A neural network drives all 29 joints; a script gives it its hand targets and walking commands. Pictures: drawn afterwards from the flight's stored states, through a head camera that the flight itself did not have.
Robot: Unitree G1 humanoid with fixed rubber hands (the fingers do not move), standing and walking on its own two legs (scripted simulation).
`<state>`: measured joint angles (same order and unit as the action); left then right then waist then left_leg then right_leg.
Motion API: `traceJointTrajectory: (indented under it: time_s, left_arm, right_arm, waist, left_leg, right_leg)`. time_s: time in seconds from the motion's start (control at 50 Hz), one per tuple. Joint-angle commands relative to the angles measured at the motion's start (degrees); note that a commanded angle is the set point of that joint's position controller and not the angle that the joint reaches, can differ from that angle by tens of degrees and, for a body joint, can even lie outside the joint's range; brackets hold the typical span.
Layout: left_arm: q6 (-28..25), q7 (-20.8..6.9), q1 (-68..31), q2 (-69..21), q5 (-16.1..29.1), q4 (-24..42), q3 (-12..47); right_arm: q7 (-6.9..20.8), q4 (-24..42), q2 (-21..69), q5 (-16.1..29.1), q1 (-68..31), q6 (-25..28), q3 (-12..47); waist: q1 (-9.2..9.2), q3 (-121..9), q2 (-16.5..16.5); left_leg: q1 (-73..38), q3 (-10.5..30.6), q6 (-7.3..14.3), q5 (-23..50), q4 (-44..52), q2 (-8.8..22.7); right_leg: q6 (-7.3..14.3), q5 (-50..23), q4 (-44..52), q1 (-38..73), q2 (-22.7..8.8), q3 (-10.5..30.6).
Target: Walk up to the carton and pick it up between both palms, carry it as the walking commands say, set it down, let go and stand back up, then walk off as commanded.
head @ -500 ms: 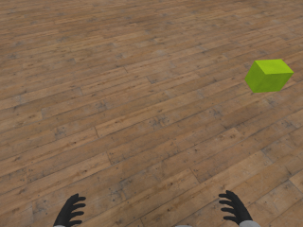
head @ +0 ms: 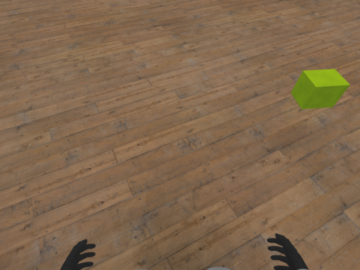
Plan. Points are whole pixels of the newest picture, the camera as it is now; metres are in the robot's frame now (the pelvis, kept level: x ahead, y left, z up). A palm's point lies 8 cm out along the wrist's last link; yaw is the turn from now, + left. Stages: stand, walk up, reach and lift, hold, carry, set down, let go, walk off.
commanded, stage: stand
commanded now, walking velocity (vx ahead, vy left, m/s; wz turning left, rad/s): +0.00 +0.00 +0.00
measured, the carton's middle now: (318, 89) +1.42 -1.16 -0.64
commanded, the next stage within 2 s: walk up in 1.04 s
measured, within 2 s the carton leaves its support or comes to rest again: neither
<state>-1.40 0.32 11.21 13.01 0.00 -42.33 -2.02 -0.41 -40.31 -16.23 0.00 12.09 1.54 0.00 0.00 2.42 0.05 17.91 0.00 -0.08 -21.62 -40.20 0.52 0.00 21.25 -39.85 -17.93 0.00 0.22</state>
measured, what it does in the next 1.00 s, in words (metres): stands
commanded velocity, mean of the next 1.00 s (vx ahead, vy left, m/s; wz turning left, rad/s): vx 0.00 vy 0.00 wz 0.00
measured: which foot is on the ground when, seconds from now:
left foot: down 0.00-1.00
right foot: down 0.00-1.00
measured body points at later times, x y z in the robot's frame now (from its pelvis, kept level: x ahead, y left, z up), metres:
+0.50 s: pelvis +0.00 +0.00 +0.00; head +0.01 +0.00 +0.45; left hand +0.12 +0.25 -0.12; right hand +0.12 -0.27 -0.11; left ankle +0.00 +0.12 -0.72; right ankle +0.00 -0.12 -0.72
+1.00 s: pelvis -0.02 +0.00 +0.00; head -0.02 +0.00 +0.45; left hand +0.08 +0.26 -0.12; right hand +0.08 -0.27 -0.12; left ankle +0.00 +0.12 -0.72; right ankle +0.00 -0.12 -0.72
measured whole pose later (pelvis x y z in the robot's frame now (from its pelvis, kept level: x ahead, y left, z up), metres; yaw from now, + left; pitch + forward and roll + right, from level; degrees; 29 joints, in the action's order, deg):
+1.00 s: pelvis -0.02 +0.00 +0.00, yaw +0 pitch -3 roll +0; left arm -1.6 0.3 11.2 13.3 0.0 -49.6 -2.1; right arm -0.6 -48.9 -16.9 0.0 12.0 1.8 0.0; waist 0.0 2.4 -0.2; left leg 17.9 0.0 -0.1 -19.8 -40.2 0.6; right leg 0.0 19.4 -39.8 -17.9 0.0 0.2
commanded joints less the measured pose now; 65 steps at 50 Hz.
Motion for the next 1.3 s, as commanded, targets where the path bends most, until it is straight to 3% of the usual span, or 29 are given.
traceJointTrajectory:
  time_s: [0.0,0.16,0.22,0.24,0.26,0.4,0.42,0.46,0.52,0.54,0.56,0.6,0.64,0.7,0.72,0.76,0.82,0.86,0.88,0.94,0.96,1.02,1.1,1.18,1.2,1.22,1.24,1.26,1.28]
  left_arm:
    - [-2.09,0.29,-3.91,16.23,-1.37,3.76,-4.43]
    - [-2.07,0.58,-3.80,15.08,-1.24,2.08,-4.05]
    - [-1.94,0.54,-3.99,15.71,-1.17,1.65,-3.91]
    - [-1.88,0.44,-3.34,15.69,-1.03,0.89,-3.79]
    - [-2.14,0.61,-4.20,15.30,-0.81,1.04,-3.76]
    - [-1.82,0.52,-4.74,15.99,-1.17,0.02,-3.93]
    - [-1.90,0.59,-3.17,15.40,-0.78,0.56,-4.02]
    - [-1.99,0.58,-4.52,15.49,-0.78,-0.57,-3.94]
    - [-1.93,0.74,-4.13,15.50,-0.76,-0.59,-3.47]
    - [-1.96,0.54,-4.47,15.68,-1.07,-0.87,-3.67]
    - [-2.13,0.53,-4.39,15.65,-0.94,-0.86,-3.60]
    - [-1.62,0.47,-5.10,14.92,-0.91,-1.31,-3.69]
    - [-2.10,0.45,-5.34,16.64,-1.31,-1.77,-4.11]
    - [-1.74,0.17,-5.37,15.30,-0.65,-2.42,-3.48]
    - [-1.76,0.31,-6.13,15.48,-0.89,-2.17,-3.50]
    - [-1.72,0.24,-4.43,15.84,-0.62,-2.54,-3.26]
    - [-1.85,0.21,-5.78,16.86,-0.95,-2.97,-4.01]
    - [-1.62,0.21,-5.21,15.85,-0.97,-3.99,-3.35]
    - [-1.80,0.06,-4.74,15.20,-0.60,-4.08,-3.20]
    - [-1.58,0.26,-5.52,15.08,-0.53,-4.42,-3.15]
    - [-1.73,0.06,-6.07,16.11,-1.04,-4.79,-2.96]
    - [-1.64,0.01,-4.82,15.80,-1.01,-5.52,-2.91]
    - [-1.68,0.01,-6.06,16.02,-0.79,-6.43,-3.18]
    - [-1.68,0.31,-4.91,15.72,-0.48,-7.40,-2.68]
    - [-1.61,0.27,-5.47,16.21,-1.04,-7.58,-2.60]
    - [1.04,-1.68,-2.61,11.78,-0.58,-5.60,-2.40]
    - [2.65,-1.24,-3.65,9.44,-0.42,-6.93,-1.54]
    - [2.93,-1.05,-4.78,9.30,-0.73,-5.19,-1.72]
    - [3.09,-0.77,-5.47,9.42,-0.76,-5.30,-1.79]
  right_arm:
    - [-0.45,2.90,-13.24,-1.69,-2.78,2.39,-5.19]
    - [-0.45,0.79,-13.87,-1.70,-3.26,2.31,-5.11]
    - [-0.65,0.64,-13.94,-1.56,-3.72,2.51,-4.97]
    - [-0.57,0.32,-13.35,-1.64,-3.30,2.35,-4.61]
    - [-0.73,0.11,-13.54,-1.63,-3.14,2.33,-4.88]
    - [-0.63,-0.89,-13.30,-1.51,-3.13,2.30,-4.55]
    - [-0.63,-1.33,-13.40,-1.11,-2.95,2.59,-4.85]
    - [-0.68,-1.55,-13.85,-1.28,-3.32,2.57,-4.74]
    - [-0.75,-2.08,-13.36,-1.21,-1.99,2.38,-4.73]
    - [-0.99,-2.54,-13.61,-1.22,-2.35,2.39,-4.57]
    - [-0.88,-2.51,-13.36,-1.01,-3.53,2.30,-4.63]
    - [-1.00,-2.54,-13.55,-1.49,-4.21,2.21,-4.58]
    - [-0.95,-3.13,-13.09,-1.36,-3.31,2.33,-4.42]
    - [-0.85,-3.89,-14.15,-1.46,-3.44,2.47,-4.61]
    - [-0.83,-4.37,-13.31,-1.48,-3.10,2.25,-4.48]
    - [-0.50,-4.14,-13.66,-1.35,-3.36,2.29,-4.44]
    - [-0.52,-5.17,-13.26,-1.24,-4.14,2.10,-4.37]
    - [-0.67,-6.02,-14.29,-1.42,-3.55,2.45,-4.61]
    - [-0.53,-6.02,-15.18,-1.44,-3.76,2.58,-4.77]
    - [-0.25,-6.42,-13.17,-1.77,-4.56,2.18,-3.94]
    - [-0.51,-6.70,-13.76,-1.54,-3.72,2.31,-4.25]
    - [-0.31,-7.79,-14.12,-1.34,-4.53,2.02,-4.30]
    - [-0.36,-8.68,-14.26,-1.20,-4.30,2.34,-4.10]
    - [-0.19,-9.62,-13.63,-1.04,-4.33,1.98,-3.87]
    - [-0.27,-9.75,-14.06,-1.23,-4.71,2.07,-4.04]
    - [0.56,-6.09,-8.13,-1.82,2.21,-0.98,-3.86]
    - [-1.04,-5.79,-7.71,-1.61,-5.29,-2.69,-3.48]
    - [-1.72,-4.65,-7.50,-1.42,-3.62,-3.15,-3.10]
    - [-1.75,-6.06,-7.62,-1.35,-1.50,-3.20,-3.40]
  waist:
    - [-0.33,-4.22,1.35]
    - [-0.33,-4.70,-0.80]
    - [-0.54,-4.76,0.74]
    - [-0.12,-4.27,-1.03]
    - [-0.47,-4.69,0.81]
    - [-0.74,-4.88,-0.34]
    - [-1.02,-5.31,1.27]
    - [-0.35,-4.37,-0.97]
    - [-0.12,-5.44,2.12]
    - [0.03,-6.65,1.08]
    - [-0.83,-5.53,2.03]
    - [-0.70,-4.50,-0.22]
    - [0.33,-2.63,0.79]
    - [-0.46,-2.64,-0.94]
    - [0.27,-2.45,1.24]
    - [0.01,-2.44,-1.98]
    - [-0.22,-3.02,2.30]
    - [0.22,-2.11,1.47]
    - [-0.08,-3.16,-1.39]
    - [-0.24,0.18,-0.07]
    - [0.51,-0.92,2.74]
    - [-0.20,-0.76,-0.29]
    - [-0.26,1.20,2.34]
    - [-0.15,1.24,0.11]
    - [-0.07,2.08,2.16]
    - [1.22,-0.55,2.46]
    - [1.70,5.14,-1.59]
    - [2.30,3.90,-2.04]
    - [2.58,2.68,-1.85]
  left_leg:
    - [-1.68,4.57,5.14,17.76,5.63,5.32]
    - [-3.28,4.51,5.04,18.38,6.43,5.22]
    - [-2.81,4.48,5.14,18.25,6.40,5.57]
    - [-3.20,4.51,5.09,18.34,5.87,5.26]
    - [-2.96,4.84,5.41,18.34,6.42,5.15]
    - [-3.58,4.32,4.77,19.81,7.11,5.41]
    - [-3.17,5.10,5.35,20.98,6.98,5.94]
    - [-3.94,4.83,5.19,20.38,7.26,5.78]
    - [-4.17,5.58,5.14,20.09,7.38,6.08]
    - [-4.80,5.27,5.14,21.44,6.96,5.95]
    - [-3.30,5.78,5.44,20.16,7.53,6.41]
    - [-3.35,6.06,5.21,17.85,9.03,5.93]
    - [-3.18,5.12,4.70,15.53,9.24,5.65]
    - [-2.82,6.15,5.03,14.02,9.55,5.96]
    - [-2.72,6.31,4.67,14.68,9.70,5.63]
    - [-1.49,6.38,5.04,12.21,10.81,6.35]
    - [-2.40,6.04,4.67,12.04,10.59,5.72]
    - [-2.63,6.37,4.87,12.06,10.82,5.63]
    - [-2.54,6.92,5.05,11.79,11.27,6.29]
    - [-0.46,6.54,5.03,9.04,12.10,5.93]
    - [-2.59,5.72,4.32,8.59,11.08,5.37]
    - [-1.48,7.42,4.52,8.70,12.54,6.17]
    - [0.45,7.55,4.60,5.16,14.16,6.06]
    - [-0.38,7.20,4.74,6.93,13.08,5.91]
    - [-0.48,7.16,4.48,6.29,13.30,5.72]
    - [2.61,12.14,3.62,-16.02,16.76,11.05]
    - [-3.63,6.28,2.82,-4.77,16.60,10.18]
    - [-6.59,6.05,3.09,2.29,15.49,10.28]
    - [-6.69,4.87,3.20,4.92,14.55,10.53]
  right_leg:
    - [4.07,-17.18,5.72,1.80,-4.46,4.12]
    - [4.16,-17.05,5.35,1.69,-4.71,4.57]
    - [4.43,-18.10,5.80,1.75,-4.90,4.15]
    - [4.61,-17.92,5.93,1.54,-5.10,5.27]
    - [4.45,-18.39,5.98,2.14,-5.28,5.04]
    - [3.92,-17.11,4.84,2.42,-4.27,4.17]
    - [3.89,-19.13,5.33,3.21,-4.48,4.01]
    - [4.40,-19.03,5.06,1.72,-4.98,4.85]
    - [4.32,-19.28,6.49,2.97,-5.19,4.49]
    - [4.43,-19.43,5.99,3.17,-5.53,4.89]
    - [4.43,-18.92,6.27,3.57,-5.10,5.00]
    - [3.76,-16.33,7.22,2.76,-4.41,4.50]
    - [4.15,-14.58,8.37,1.26,-5.25,5.79]
    - [4.42,-12.46,7.98,0.81,-4.68,5.38]
    - [4.23,-13.09,8.39,0.42,-4.59,5.65]
    - [4.09,-12.81,8.19,2.16,-4.41,5.20]
    - [4.34,-11.57,9.33,1.85,-5.27,5.77]
    - [3.87,-12.12,9.85,1.16,-4.88,5.75]
    - [4.35,-12.34,9.39,2.40,-5.16,5.94]
    - [4.03,-8.87,10.67,0.75,-4.80,6.57]
    - [4.51,-8.07,11.29,-0.28,-5.66,7.47]
    - [3.86,-8.86,11.16,0.90,-4.75,6.24]
    - [4.12,-6.49,12.05,0.74,-5.07,7.07]
    - [3.86,-7.09,12.65,0.55,-5.44,7.99]
    - [3.96,-6.73,13.38,0.08,-5.50,7.95]
    - [2.52,16.00,13.34,-1.89,-6.31,5.55]
    - [2.46,-4.37,12.35,-11.71,-3.54,9.39]
    - [2.13,-14.14,9.56,-14.26,-3.69,9.07]
    - [2.22,-15.60,8.70,-12.18,-3.74,7.68]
